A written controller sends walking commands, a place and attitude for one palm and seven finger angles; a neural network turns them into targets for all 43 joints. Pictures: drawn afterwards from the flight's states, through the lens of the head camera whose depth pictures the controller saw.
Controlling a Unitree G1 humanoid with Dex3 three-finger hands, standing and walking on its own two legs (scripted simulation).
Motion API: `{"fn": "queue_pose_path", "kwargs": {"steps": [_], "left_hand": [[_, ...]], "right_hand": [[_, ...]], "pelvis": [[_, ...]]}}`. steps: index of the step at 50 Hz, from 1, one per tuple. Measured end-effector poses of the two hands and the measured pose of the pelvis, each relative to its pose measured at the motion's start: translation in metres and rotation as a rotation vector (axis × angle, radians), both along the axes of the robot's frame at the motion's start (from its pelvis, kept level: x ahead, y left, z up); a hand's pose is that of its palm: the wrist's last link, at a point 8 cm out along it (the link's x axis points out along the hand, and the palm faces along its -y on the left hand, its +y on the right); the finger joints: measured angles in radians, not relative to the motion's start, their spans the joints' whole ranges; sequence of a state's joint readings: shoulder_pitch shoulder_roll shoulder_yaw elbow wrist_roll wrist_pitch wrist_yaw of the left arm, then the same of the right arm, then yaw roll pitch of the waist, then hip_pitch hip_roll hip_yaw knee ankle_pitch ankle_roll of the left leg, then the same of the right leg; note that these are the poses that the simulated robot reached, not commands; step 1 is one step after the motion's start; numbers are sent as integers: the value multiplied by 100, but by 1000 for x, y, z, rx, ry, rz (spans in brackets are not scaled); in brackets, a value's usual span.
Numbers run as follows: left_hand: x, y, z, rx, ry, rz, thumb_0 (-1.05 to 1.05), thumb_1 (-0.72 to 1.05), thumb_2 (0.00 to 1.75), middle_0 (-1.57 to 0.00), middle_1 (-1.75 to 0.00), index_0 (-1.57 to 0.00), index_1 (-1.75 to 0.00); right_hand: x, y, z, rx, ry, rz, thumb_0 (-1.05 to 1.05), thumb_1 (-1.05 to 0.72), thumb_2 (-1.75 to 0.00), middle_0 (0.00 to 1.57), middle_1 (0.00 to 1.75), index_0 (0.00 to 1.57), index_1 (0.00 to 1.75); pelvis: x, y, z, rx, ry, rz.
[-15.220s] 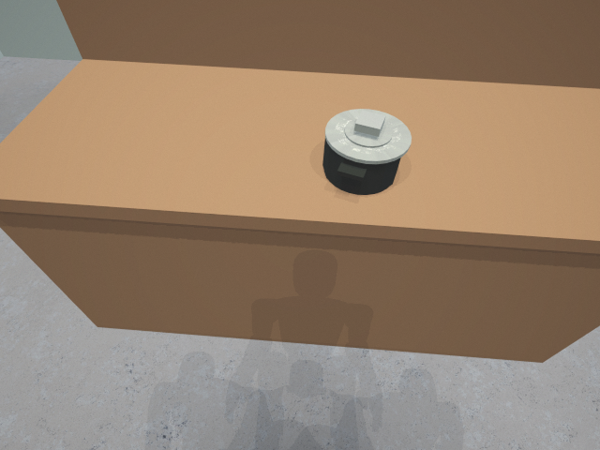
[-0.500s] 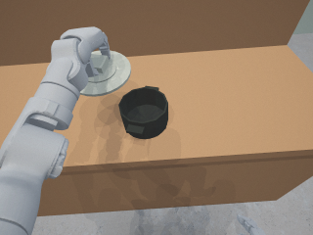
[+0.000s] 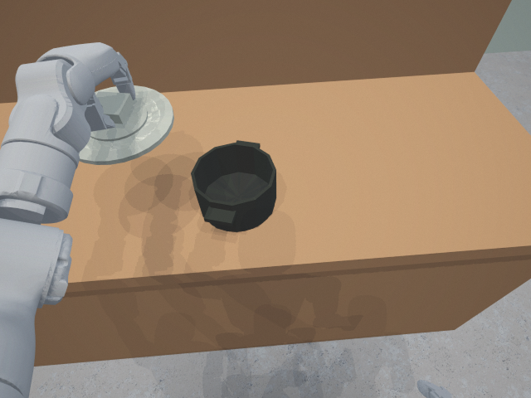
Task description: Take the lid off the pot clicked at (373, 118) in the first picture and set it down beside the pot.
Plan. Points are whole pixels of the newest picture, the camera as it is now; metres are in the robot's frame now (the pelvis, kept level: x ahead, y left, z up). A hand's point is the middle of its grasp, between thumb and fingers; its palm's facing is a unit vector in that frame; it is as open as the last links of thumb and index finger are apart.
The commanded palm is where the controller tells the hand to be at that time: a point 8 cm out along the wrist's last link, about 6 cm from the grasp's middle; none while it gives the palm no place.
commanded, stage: move the lid sideways beside the pot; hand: left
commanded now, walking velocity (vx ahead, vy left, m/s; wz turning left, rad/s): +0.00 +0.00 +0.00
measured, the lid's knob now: (110, 107) +0.50 +0.22 +0.18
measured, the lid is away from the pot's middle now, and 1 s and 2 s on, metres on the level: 0.17 0.22 0.22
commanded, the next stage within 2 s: lower the lid onto the table in 0.54 s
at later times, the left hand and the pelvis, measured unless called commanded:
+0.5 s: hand (53, 115) +0.45 +0.28 +0.21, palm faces -0.29 -0.06 -0.95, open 8.6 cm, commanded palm +0.46 +0.28 +0.27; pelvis +0.00 +0.01 +0.00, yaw +1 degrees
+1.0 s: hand (69, 121) +0.47 +0.28 +0.18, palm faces -0.31 -0.07 -0.95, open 8.6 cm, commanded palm +0.47 +0.28 +0.25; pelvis +0.01 +0.02 +0.00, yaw +0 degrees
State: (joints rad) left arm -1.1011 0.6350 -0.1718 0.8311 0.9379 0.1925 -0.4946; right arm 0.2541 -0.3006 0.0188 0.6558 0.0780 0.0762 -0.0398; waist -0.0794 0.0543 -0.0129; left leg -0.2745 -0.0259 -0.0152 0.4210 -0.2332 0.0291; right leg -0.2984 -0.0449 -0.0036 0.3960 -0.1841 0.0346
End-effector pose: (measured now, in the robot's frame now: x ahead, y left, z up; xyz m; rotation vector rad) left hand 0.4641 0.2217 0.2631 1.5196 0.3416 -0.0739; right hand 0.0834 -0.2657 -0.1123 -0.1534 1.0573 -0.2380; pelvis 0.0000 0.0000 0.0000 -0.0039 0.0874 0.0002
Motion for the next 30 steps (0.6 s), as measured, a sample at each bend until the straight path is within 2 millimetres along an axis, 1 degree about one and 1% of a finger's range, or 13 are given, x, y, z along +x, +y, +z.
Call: {"fn": "queue_pose_path", "kwargs": {"steps": [16,24,30], "left_hand": [[-13,33,5,8,0,25,0,11,97,-74,-94,-58,-87],[-15,53,2,18,35,57,-1,11,97,-73,-94,-58,-87],[-13,58,-1,14,41,34,0,11,97,-73,-94,-58,-86]], "right_hand": [[12,9,2,11,-17,20,1,-90,-90,20,30,20,30],[5,10,1,2,20,14,1,-90,-90,20,30,21,30],[-4,8,1,-14,57,5,1,-90,-90,20,30,21,30]], "pelvis": [[-3,3,0,-6,1,7],[-5,5,0,-9,6,11],[-3,7,0,-12,10,13]]}}
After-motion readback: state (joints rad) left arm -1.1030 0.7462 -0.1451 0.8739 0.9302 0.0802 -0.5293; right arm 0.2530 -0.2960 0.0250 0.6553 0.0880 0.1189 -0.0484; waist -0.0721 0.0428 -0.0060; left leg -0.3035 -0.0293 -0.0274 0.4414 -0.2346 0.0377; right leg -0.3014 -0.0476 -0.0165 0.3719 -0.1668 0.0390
